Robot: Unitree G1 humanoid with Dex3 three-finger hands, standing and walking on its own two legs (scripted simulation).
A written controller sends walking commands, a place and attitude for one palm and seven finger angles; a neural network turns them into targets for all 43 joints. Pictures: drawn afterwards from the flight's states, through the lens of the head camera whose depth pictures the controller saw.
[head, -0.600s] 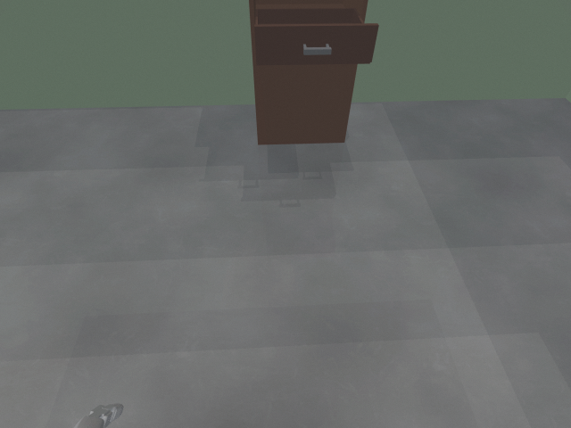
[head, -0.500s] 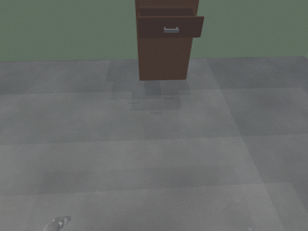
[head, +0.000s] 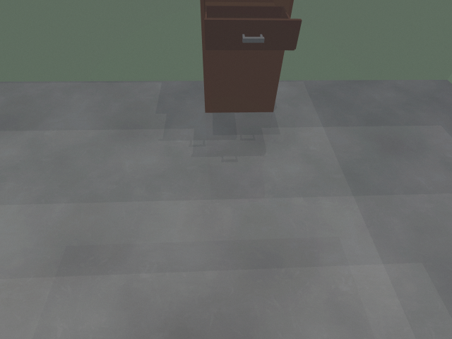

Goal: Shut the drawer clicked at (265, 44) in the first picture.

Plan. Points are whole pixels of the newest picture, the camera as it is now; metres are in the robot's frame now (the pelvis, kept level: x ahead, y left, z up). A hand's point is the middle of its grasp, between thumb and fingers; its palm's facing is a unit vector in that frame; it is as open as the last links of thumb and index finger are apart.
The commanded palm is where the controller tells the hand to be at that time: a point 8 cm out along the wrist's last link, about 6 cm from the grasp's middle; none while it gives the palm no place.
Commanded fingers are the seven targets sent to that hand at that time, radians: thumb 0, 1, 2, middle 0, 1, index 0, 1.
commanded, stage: stand and wait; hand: left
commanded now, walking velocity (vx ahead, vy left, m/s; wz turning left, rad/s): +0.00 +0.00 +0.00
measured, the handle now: (252, 37) +1.42 -0.04 -0.09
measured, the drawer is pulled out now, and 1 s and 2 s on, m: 0.30 0.30 0.30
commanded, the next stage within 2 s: look at it before walking up in 0.22 s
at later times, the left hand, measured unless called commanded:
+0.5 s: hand out of the picture +0.08 +0.25 -0.15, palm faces -0.03 -0.95 -0.32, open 7.4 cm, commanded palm none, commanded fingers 0.00 0.90 0.90 -0.20 -0.30 -0.20 -0.30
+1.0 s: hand out of the picture +0.06 +0.25 -0.16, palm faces -0.03 -0.95 -0.32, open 7.4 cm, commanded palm none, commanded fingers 0.00 0.90 0.90 -0.20 -0.30 -0.20 -0.30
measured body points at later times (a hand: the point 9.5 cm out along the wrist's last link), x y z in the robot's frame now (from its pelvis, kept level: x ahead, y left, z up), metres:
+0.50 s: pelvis -0.01 +0.00 +0.00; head -0.01 +0.01 +0.45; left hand +0.08 +0.30 -0.13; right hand +0.07 -0.29 -0.13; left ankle -0.01 +0.14 -0.74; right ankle -0.01 -0.11 -0.74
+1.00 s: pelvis -0.01 +0.01 +0.00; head +0.00 +0.01 +0.45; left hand +0.06 +0.30 -0.13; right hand +0.07 -0.29 -0.13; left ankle -0.01 +0.14 -0.74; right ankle -0.01 -0.11 -0.74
